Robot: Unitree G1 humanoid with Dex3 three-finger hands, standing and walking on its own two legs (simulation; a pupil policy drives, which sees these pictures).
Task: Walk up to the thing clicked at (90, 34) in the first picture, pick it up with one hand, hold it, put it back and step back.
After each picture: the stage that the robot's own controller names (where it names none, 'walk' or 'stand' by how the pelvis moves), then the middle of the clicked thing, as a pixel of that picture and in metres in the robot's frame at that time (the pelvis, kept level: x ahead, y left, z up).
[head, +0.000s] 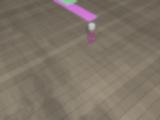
stand; (91, 33) +1.53 -0.05 -0.65
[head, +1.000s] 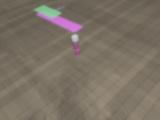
walk; (76, 45) +1.39 +0.23 -0.63
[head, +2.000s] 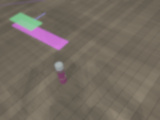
walk; (61, 73) +0.90 +0.32 -0.64
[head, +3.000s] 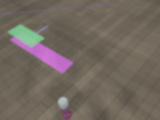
walk; (65, 109) +0.57 +0.23 -0.65
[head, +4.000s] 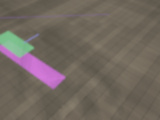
stand; out of the picture +0.40 +0.21 -0.64
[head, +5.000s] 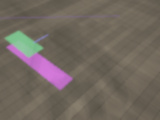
stand; out of the picture +0.40 +0.19 -0.66
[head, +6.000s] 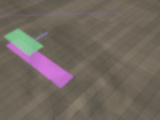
stand; out of the picture +0.39 +0.19 -0.65
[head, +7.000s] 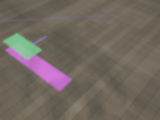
stand; out of the picture +0.39 +0.20 -0.66
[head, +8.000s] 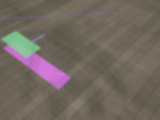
stand; out of the picture +0.39 +0.21 -0.66
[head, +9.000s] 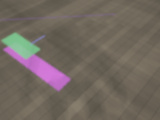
stand; out of the picture +0.38 +0.21 -0.66
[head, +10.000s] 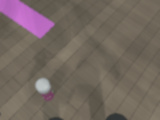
go down; (45, 90) +0.43 +0.20 -0.47
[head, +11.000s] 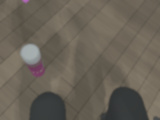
go down; (34, 62) +0.48 +0.21 -0.28
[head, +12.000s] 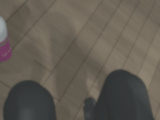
close in; out of the picture +0.47 +0.24 -0.19
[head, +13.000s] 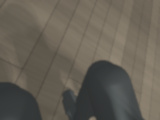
close; out of the picture +0.47 +0.26 -0.17
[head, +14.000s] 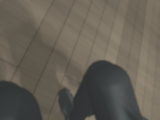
lift; out of the picture +0.45 +0.26 -0.17
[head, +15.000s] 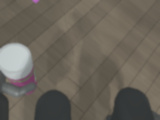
lift; (22, 74) +0.35 +0.22 -0.03
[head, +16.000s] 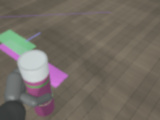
hold; (39, 88) +0.32 +0.16 +0.08
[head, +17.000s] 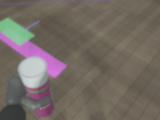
hold; (39, 91) +0.32 +0.17 +0.03
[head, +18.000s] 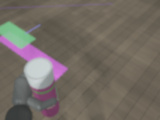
crouch; (45, 92) +0.32 +0.15 +0.04
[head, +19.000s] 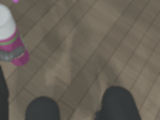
crouch; (10, 42) +0.47 +0.20 -0.05
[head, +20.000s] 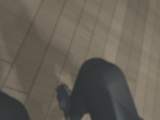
lower; out of the picture +0.48 +0.26 -0.18
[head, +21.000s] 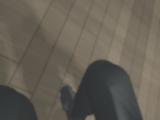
lower; out of the picture +0.47 +0.27 -0.17
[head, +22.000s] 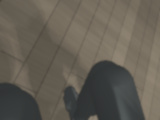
lower; out of the picture +0.45 +0.26 -0.18
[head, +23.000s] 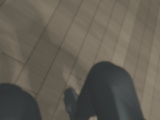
lower; out of the picture +0.45 +0.25 -0.18
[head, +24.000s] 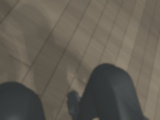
loosen; out of the picture +0.43 +0.22 -0.17
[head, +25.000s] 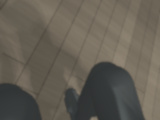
rise; out of the picture +0.45 +0.23 -0.18
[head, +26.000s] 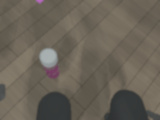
walk; (51, 65) +0.47 +0.17 -0.31
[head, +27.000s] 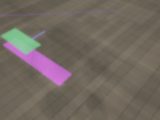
stand; out of the picture +0.39 +0.15 -0.59
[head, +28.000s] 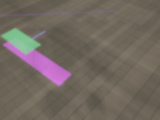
stand; out of the picture +0.39 +0.16 -0.60
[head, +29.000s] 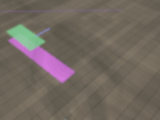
stand; out of the picture +0.40 +0.15 -0.62
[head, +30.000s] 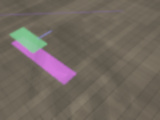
walk; out of the picture +0.40 +0.16 -0.65
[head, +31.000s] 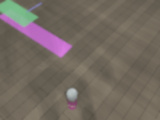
walk; (72, 100) +0.51 +0.09 -0.63
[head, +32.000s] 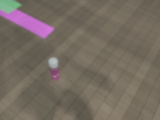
walk; (54, 69) +0.76 +0.24 -0.63
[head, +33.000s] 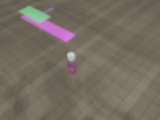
stand; (71, 63) +1.03 +0.19 -0.64
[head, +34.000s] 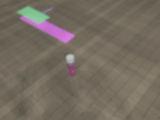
stand; (71, 66) +1.00 +0.18 -0.65
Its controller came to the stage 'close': yes
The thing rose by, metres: 0.68
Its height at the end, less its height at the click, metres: +0.00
